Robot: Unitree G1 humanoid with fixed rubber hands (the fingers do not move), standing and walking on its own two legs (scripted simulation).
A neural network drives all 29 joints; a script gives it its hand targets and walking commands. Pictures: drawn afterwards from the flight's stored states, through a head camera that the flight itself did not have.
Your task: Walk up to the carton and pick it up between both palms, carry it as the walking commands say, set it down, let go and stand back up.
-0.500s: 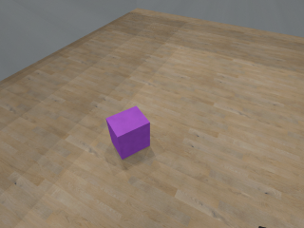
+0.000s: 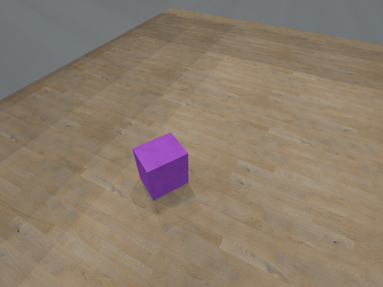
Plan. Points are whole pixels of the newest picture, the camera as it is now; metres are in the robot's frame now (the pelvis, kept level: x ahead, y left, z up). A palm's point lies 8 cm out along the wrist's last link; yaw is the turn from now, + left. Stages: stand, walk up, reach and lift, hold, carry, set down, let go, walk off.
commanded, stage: stand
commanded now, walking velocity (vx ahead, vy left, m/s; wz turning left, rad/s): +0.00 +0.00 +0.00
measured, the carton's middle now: (162, 166) +0.92 +0.19 -0.64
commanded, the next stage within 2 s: walk up in 0.56 s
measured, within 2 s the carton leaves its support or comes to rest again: neither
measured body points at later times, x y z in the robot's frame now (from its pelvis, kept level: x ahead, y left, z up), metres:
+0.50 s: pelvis +0.00 +0.00 +0.00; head +0.01 +0.00 +0.45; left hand +0.11 +0.32 -0.12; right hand +0.11 -0.32 -0.12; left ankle -0.01 +0.12 -0.75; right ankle +0.00 -0.13 -0.75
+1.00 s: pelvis +0.04 +0.03 -0.01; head +0.05 +0.05 +0.44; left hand +0.08 +0.40 -0.12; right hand +0.16 -0.31 -0.10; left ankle +0.08 +0.16 -0.74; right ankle +0.00 -0.13 -0.75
